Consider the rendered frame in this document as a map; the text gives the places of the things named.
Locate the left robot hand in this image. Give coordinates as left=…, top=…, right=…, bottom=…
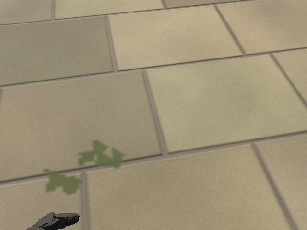
left=26, top=212, right=80, bottom=230

